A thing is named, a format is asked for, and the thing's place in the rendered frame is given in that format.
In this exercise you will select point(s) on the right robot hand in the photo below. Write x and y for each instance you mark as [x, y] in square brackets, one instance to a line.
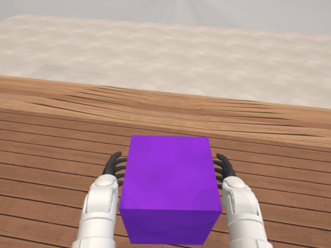
[226, 171]

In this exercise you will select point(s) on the left robot hand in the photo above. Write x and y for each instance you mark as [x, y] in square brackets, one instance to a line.
[111, 166]

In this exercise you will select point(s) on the carton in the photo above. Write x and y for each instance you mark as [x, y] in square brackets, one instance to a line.
[170, 193]

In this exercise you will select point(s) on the robot right forearm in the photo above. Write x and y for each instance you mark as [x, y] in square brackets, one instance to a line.
[244, 217]

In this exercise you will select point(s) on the robot left forearm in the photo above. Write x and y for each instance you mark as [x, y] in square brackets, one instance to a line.
[98, 216]

